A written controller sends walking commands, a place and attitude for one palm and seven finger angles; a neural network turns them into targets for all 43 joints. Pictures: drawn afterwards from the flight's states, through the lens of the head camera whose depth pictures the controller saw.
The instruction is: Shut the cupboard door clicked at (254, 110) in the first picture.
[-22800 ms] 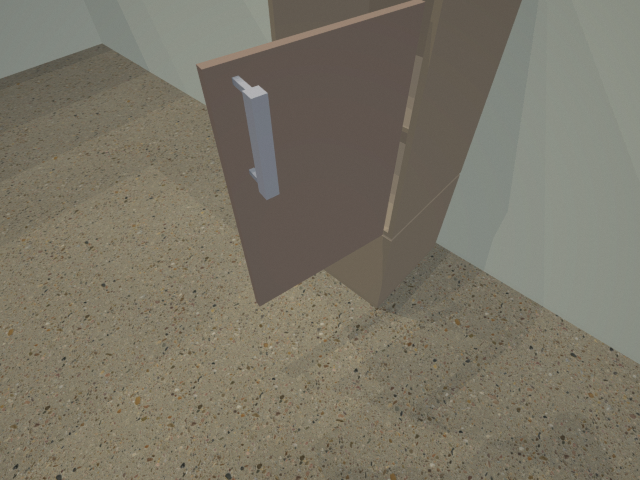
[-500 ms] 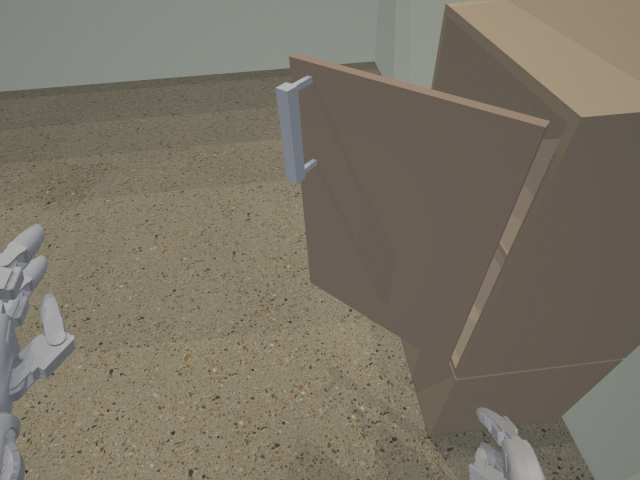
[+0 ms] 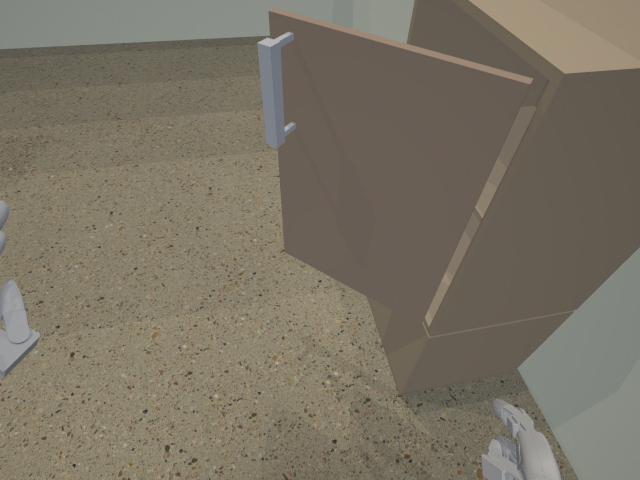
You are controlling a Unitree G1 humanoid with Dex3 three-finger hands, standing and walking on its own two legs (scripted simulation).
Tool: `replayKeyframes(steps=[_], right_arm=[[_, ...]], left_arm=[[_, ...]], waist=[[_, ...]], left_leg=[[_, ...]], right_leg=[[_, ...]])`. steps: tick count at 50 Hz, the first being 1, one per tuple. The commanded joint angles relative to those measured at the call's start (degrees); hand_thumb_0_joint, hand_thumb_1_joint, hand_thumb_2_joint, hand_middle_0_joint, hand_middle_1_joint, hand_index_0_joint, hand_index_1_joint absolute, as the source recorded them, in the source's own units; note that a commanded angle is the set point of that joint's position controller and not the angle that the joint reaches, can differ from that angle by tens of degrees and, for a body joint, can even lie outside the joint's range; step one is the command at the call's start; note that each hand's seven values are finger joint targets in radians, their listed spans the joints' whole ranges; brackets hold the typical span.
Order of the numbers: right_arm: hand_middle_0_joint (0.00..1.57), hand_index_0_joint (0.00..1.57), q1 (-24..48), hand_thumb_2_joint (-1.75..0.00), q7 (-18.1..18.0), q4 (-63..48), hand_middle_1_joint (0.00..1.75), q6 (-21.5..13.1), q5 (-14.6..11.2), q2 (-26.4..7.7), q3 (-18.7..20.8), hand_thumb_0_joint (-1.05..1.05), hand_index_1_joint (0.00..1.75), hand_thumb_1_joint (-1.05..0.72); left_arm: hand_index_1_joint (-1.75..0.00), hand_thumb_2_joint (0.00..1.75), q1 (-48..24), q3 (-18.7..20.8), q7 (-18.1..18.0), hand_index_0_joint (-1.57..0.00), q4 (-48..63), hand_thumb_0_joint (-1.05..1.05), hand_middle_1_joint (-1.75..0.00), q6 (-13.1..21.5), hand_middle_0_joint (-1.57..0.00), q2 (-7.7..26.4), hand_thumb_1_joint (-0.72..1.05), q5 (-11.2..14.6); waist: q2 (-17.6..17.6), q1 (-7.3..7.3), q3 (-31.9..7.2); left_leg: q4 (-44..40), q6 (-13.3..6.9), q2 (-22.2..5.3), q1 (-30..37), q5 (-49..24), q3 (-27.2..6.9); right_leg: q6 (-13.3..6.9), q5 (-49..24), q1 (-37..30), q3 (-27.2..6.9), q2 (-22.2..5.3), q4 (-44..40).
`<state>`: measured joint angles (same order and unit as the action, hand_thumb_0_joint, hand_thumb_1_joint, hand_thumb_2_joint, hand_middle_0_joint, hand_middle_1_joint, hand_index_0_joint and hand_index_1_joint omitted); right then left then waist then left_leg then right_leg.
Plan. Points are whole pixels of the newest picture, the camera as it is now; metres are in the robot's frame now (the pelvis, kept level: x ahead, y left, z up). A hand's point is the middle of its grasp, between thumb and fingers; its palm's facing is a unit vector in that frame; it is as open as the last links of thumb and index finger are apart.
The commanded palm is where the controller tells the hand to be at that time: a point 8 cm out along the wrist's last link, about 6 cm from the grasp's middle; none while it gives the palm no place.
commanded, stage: step back with the hand held close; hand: left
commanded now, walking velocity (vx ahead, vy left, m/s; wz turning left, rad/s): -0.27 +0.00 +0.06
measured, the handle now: (281, 92) +0.67 +0.12 +0.15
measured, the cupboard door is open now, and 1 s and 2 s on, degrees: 45 45 45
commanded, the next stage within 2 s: stop stepping back and stand still in 0.94 s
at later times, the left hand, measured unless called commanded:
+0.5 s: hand out of the picture +0.13 +0.27 +0.17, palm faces +0.46 -0.76 -0.46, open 7.5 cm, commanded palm +0.07 +0.30 +0.19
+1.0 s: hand out of the picture +0.07 +0.25 +0.18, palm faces +0.41 -0.82 -0.39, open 7.5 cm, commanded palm +0.00 +0.28 +0.19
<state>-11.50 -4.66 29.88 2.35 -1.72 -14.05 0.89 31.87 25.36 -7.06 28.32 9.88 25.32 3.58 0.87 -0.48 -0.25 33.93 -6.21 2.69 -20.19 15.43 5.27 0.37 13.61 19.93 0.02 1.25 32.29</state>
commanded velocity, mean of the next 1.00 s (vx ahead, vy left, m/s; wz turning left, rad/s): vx -0.37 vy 0.00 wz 0.00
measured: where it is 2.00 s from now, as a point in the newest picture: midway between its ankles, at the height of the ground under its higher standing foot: outside the picture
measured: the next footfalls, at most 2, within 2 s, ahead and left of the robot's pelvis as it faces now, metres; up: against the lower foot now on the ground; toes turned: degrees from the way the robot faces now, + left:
right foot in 0.98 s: -0.24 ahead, -0.15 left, +0.00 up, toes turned +0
left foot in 1.28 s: -0.08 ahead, +0.12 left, +0.00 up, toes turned -5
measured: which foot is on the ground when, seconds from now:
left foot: down 0.00-1.00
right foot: down 0.00-0.68, up 0.70-0.96, down 0.98-1.00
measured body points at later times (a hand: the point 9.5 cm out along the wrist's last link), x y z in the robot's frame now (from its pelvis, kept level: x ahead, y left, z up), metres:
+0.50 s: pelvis -0.06 +0.00 -0.01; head -0.04 +0.02 +0.43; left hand +0.10 +0.31 +0.19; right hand +0.13 -0.24 -0.08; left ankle +0.03 +0.05 -0.73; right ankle +0.01 -0.14 -0.73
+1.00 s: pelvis -0.15 -0.01 +0.00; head -0.10 +0.03 +0.44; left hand +0.04 +0.29 +0.20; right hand +0.06 -0.22 -0.07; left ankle +0.03 +0.05 -0.73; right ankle -0.28 -0.15 -0.73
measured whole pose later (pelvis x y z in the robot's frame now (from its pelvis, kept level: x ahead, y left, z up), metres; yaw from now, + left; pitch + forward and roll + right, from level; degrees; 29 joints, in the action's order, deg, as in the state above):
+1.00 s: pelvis -0.15 -0.01 +0.00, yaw -2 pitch +6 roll -5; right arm -5.5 -2.1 36.3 -7.0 0.5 -8.8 -0.4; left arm 26.3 25.4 -7.0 32.9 16.3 24.5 4.0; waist -0.7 -3.4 0.1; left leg 22.3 -5.1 -4.2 -33.6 -5.0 7.8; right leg 0.8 21.7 3.9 -0.5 3.5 19.4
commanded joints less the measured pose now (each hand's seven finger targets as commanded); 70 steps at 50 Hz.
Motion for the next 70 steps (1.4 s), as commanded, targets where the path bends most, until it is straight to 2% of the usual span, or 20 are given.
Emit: replayKeyframes(steps=[1,8,16,24,27,32,35,38,42,46,50,51,53,56,58,60,63,66,68,70], right_arm=[[0.2,0.2,4.3,-0.9,-0.5,-8.4,0.3,-3.7,0.5,-7.7,2.6,0.0,0.3,-0.9],[0.2,0.2,4.0,-0.9,-1.0,-7.7,0.3,-6.4,1.1,-8.1,2.6,0.0,0.3,-0.9],[0.2,0.2,3.9,-0.9,0.2,-6.0,0.3,-7.7,1.6,-7.5,3.1,0.0,0.3,-0.9],[0.2,0.2,4.3,-0.9,0.6,-6.3,0.3,-7.1,1.4,-7.2,3.6,0.0,0.3,-0.9],[0.2,0.2,3.8,-0.9,0.8,-5.8,0.3,-7.0,1.8,-6.0,3.3,0.0,0.3,-0.9],[0.2,0.2,3.7,-0.9,0.5,-5.8,0.3,-7.3,1.3,-6.5,3.5,0.0,0.3,-0.9],[0.2,0.2,5.5,-0.9,-0.3,-5.7,0.3,-8.8,1.7,-7.8,3.9,0.0,0.3,-0.9],[0.2,0.2,4.5,-0.9,0.3,-4.4,0.3,-10.3,1.6,-6.8,4.3,0.0,0.3,-0.9],[0.2,0.2,3.9,-0.9,1.5,-0.8,0.3,-12.1,2.0,-5.2,3.1,0.0,0.3,-0.9],[0.2,0.2,3.9,-0.9,2.1,1.2,0.3,-11.5,2.2,-5.0,2.9,0.0,0.3,-0.9],[0.2,0.2,5.5,-0.9,1.4,-0.7,0.3,-11.1,2.2,-4.7,3.5,0.0,0.3,-0.9],[0.2,0.2,4.7,-0.9,1.5,-1.2,0.3,-10.7,0.8,-3.7,3.7,0.0,0.3,-0.9],[0.2,0.2,6.1,-0.9,0.9,-3.4,0.3,-9.7,0.4,-3.4,3.0,0.0,0.3,-0.9],[0.2,0.2,5.4,-0.9,-0.2,-3.7,0.3,-7.4,1.7,-3.1,1.7,0.0,0.3,-0.9],[0.2,0.2,4.0,-0.9,-0.6,-2.4,0.3,-6.3,2.0,-3.6,1.5,0.0,0.3,-0.9],[0.2,0.2,3.4,-0.9,-0.9,-0.8,0.3,-6.6,1.7,-5.3,1.5,0.0,0.3,-0.9],[0.2,0.2,2.6,-0.9,-1.6,-0.1,0.3,-8.9,0.7,-6.4,1.2,0.0,0.3,-0.9],[0.2,0.2,3.4,-0.9,-0.9,-2.1,0.3,-12.3,0.9,-6.2,1.4,0.0,0.3,-0.9],[0.2,0.2,3.4,-0.9,0.5,-2.1,0.3,-13.7,1.8,-5.0,1.6,0.0,0.3,-0.9],[0.2,0.2,3.0,-0.9,1.7,-2.7,0.3,-14.1,2.1,-4.8,1.8,0.0,0.3,-0.9]], left_arm=[[-0.3,0.9,-2.9,7.0,-1.7,-0.2,11.3,0.0,-0.3,4.5,-0.2,9.4,0.9,-1.0],[-0.3,0.9,-6.8,8.2,-1.9,-0.2,12.4,0.0,-0.3,6.9,-0.2,9.3,0.9,-2.4],[-0.3,0.9,-4.7,7.7,-0.6,-0.2,11.8,0.0,-0.3,8.4,-0.2,7.8,0.9,-1.4],[-0.3,0.9,-6.5,9.4,-0.7,-0.2,13.9,0.0,-0.3,9.2,-0.2,9.7,0.9,-2.3],[-0.3,0.9,-5.5,9.3,-1.4,-0.2,14.8,0.0,-0.3,9.5,-0.2,10.5,0.9,-2.1],[-0.3,0.9,-2.9,10.2,-2.1,-0.2,15.5,0.0,-0.3,10.5,-0.2,10.7,0.9,-2.0],[-0.3,0.9,-3.8,12.4,-1.7,-0.2,13.3,0.0,-0.3,10.6,-0.2,11.1,0.9,-2.3],[-0.3,0.9,-2.9,10.6,-1.0,-0.2,11.7,0.0,-0.3,10.3,-0.2,9.3,0.9,-1.2],[-0.3,0.9,-4.8,4.8,-0.5,-0.2,14.5,0.0,-0.3,10.0,-0.2,6.8,0.9,0.8],[-0.3,0.9,-8.4,3.8,-0.6,-0.2,17.4,0.0,-0.3,10.4,-0.2,8.3,0.9,0.3],[-0.3,0.9,-6.7,10.9,-0.9,-0.2,19.9,0.0,-0.3,10.5,-0.2,14.8,0.9,0.8],[-0.3,0.9,-5.2,8.2,0.1,-0.2,19.1,0.0,-0.3,10.2,-0.2,12.0,0.9,1.5],[-0.3,0.9,2.1,12.1,0.1,-0.2,16.7,0.0,-0.3,9.4,-0.2,14.7,0.9,2.3],[-0.3,0.9,5.9,12.1,-1.0,-0.2,13.9,0.0,-0.3,5.5,-0.2,14.2,0.9,2.6],[-0.3,0.9,0.8,9.8,-1.8,-0.2,11.6,0.0,-0.3,3.3,-0.2,13.2,0.9,1.5],[-0.3,0.9,-12.1,6.6,-2.8,-0.2,9.6,0.0,-0.3,2.4,-0.2,12.7,0.9,0.1],[-0.3,0.9,-23.9,-0.3,-2.9,-0.2,3.2,0.0,-0.3,2.3,-0.2,8.2,0.9,-2.2],[-0.3,0.9,-18.0,1.6,-2.7,-0.2,13.8,0.0,-0.3,5.1,-0.2,9.3,0.9,-0.9],[-0.3,0.9,-11.5,5.3,-2.6,-0.2,22.1,0.0,-0.3,6.8,-0.2,11.3,0.9,-0.6],[-0.3,0.9,0.2,9.1,-2.3,-0.2,25.1,0.0,-0.3,6.9,-0.2,13.2,0.9,0.2]], waist=[[1.5,0.37,-4.8],[7.6,0.05,-3.5],[4.9,0.03,-5.7],[1.1,0.76,-5.1],[-2.1,1.24,-5.2],[3.5,1.77,-7.8],[13.3,0.61,-6.8],[9.7,0.19,-6.0],[8.4,0.01,-9.0],[9.3,-0.48,-14.3],[7.3,-1.39,-21.8],[1.5,0.59,-20.9],[0.3,1.02,-16.1],[-1.0,1.97,-6.1],[-6.7,2.58,2.0],[-9.8,3.72,9.5],[0.6,3.88,14.6],[21.1,1.63,0.3],[15.1,0.57,-5.7],[13.7,-0.25,-10.8]], left_leg=[[-12.8,0.2,-10.3,-15.2,13.9,-15.5],[-20.6,-1.8,-15.2,-25.3,24.4,-20.7],[-16.4,-1.7,-15.8,-19.5,9.3,-19.6],[-8.4,-0.1,-10.2,-23.6,25.1,-16.1],[-2.2,2.1,-7.4,-14.6,17.7,-14.8],[-9.7,0.9,-10.5,-12.7,16.5,-17.0],[-25.1,-3.1,-21.1,-29.7,29.9,-26.7],[-26.0,-1.8,-21.8,-22.4,24.9,-23.2],[-25.3,2.8,-18.8,1.3,9.9,-18.8],[-16.8,7.6,-14.7,16.9,-13.5,-11.9],[-11.4,8.0,-12.6,23.4,-21.9,-6.8],[-8.3,7.6,-10.0,27.5,-18.3,-4.7],[-3.5,6.7,-8.2,26.7,-6.2,-3.2],[6.8,8.7,-4.3,18.3,2.1,-5.4],[17.6,8.2,-4.0,9.8,2.3,-8.7],[21.9,7.6,-5.8,2.2,3.3,-10.4],[-1.3,5.3,-6.2,0.0,-0.8,-10.9],[-24.1,5.3,-13.2,4.0,7.1,-33.3],[-29.2,5.5,-15.0,3.8,22.4,-34.4],[-29.0,6.1,-14.0,4.6,20.4,-27.3]], right_leg=[[-1.6,-2.9,-14.1,-9.1,-4.9,-0.3],[0.3,-3.3,-21.3,-4.1,0.1,9.9],[-0.1,-5.0,-18.8,-5.8,0.3,10.3],[-3.2,1.4,-13.3,-16.8,-4.4,3.3],[-5.5,4.4,-2.7,-21.1,-9.1,-3.9],[-2.6,3.2,-4.5,-11.7,-3.0,0.7],[0.5,3.3,-20.6,-3.6,4.5,19.1],[0.2,12.3,-15.5,-1.5,5.3,21.9],[-0.1,18.1,-5.7,0.4,3.7,1.1],[-0.9,6.5,-4.7,-1.1,1.1,-17.8],[-1.5,0.6,-4.8,-0.2,-0.3,-14.1],[-0.6,-0.4,0.6,0.4,-0.8,-13.8],[-0.6,5.9,8.5,-0.6,-4.1,-15.3],[-7.8,25.6,17.4,-7.8,-10.6,-20.8],[-11.0,30.8,21.5,-14.1,-16.1,-23.9],[-10.9,30.5,20.9,-13.5,-18.3,-24.1],[-4.2,12.8,9.3,0.0,-8.1,-8.5],[-1.0,15.0,-1.8,0.0,3.1,8.1],[-1.2,16.5,-5.4,-2.9,3.0,11.7],[-1.3,14.7,-9.7,-0.5,4.2,7.4]])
